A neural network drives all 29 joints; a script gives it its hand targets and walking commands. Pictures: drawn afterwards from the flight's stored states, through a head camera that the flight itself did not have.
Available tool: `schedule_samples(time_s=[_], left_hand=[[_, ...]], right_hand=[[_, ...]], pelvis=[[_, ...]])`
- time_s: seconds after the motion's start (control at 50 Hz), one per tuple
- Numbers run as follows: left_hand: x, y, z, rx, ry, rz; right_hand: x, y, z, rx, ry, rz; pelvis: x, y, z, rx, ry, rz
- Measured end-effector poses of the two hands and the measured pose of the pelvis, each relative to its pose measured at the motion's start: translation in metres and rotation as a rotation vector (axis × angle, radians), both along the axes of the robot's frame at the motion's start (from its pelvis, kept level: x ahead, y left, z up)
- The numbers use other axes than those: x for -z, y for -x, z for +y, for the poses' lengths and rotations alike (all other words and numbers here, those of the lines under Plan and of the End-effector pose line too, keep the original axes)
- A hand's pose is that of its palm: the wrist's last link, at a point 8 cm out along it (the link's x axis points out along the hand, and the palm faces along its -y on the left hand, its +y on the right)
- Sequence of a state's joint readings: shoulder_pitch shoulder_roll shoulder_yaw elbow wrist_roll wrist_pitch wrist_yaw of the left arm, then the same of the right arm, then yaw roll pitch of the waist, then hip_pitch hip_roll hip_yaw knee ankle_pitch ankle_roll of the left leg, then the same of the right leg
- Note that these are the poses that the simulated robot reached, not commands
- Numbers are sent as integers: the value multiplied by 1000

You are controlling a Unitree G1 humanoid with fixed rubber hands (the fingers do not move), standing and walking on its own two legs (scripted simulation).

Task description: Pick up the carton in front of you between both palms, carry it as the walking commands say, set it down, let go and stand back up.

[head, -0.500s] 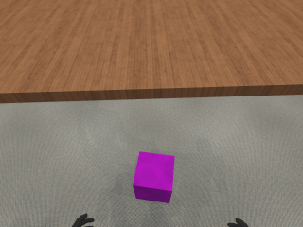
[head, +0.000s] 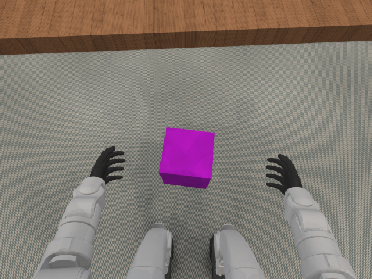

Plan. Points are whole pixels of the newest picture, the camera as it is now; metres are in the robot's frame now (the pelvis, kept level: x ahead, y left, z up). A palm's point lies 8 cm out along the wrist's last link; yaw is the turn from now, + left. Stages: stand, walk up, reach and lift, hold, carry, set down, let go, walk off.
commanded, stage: reach and lift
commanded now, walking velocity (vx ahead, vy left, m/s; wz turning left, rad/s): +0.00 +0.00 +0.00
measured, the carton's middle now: (187, 160) +0.50 +0.02 -0.58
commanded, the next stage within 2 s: none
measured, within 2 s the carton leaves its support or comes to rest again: neither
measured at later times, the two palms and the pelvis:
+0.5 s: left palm (121, 112) +0.51 +0.21 -0.14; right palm (259, 127) +0.47 -0.18 -0.14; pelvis -0.04 +0.01 -0.04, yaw +0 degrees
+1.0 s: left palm (138, 137) +0.51 +0.20 -0.33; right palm (243, 147) +0.48 -0.18 -0.33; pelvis -0.03 +0.01 -0.17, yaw -2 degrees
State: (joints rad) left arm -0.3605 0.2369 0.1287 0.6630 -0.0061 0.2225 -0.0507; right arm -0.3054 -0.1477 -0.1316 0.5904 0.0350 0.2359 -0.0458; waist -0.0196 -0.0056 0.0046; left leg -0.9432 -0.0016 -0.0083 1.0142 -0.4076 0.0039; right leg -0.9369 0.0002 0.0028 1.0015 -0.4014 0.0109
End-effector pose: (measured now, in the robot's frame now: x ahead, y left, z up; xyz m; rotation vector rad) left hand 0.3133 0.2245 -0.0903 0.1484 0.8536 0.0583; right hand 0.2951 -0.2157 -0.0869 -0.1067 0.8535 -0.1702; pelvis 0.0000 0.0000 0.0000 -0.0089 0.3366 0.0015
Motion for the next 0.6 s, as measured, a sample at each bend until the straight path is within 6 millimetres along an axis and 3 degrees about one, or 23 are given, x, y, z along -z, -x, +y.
schedule_samples(time_s=[0.34, 0.5, 0.6], left_hand=[[32, -137, -12, 2, 44, -128], [45, -198, -16, 10, 61, -183], [57, -222, -19, 19, 60, -202]], right_hand=[[36, -120, 26, 81, -21, -141], [52, -176, 35, 97, -30, -199], [65, -196, 38, 94, -24, -218]], pelvis=[[34, 40, 8, -2, 13, 272], [43, 38, 10, -5, 19, 379], [43, 27, 12, -4, 22, 445]])
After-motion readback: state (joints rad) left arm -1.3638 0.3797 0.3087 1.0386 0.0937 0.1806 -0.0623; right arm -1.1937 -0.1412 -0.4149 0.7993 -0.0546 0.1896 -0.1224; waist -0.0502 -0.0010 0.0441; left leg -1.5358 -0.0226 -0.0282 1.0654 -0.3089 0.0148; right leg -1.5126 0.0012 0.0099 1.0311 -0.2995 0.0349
